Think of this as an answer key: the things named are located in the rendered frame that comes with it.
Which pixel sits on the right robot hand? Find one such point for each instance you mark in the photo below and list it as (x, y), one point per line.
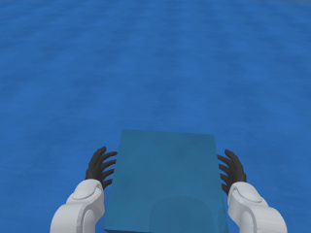
(234, 171)

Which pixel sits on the robot right forearm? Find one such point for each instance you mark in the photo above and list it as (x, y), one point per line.
(251, 212)

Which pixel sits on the robot left forearm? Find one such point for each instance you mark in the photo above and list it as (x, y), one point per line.
(83, 208)

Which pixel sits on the left robot hand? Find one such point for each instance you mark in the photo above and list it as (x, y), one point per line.
(96, 167)

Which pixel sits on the carton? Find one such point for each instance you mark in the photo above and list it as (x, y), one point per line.
(166, 182)

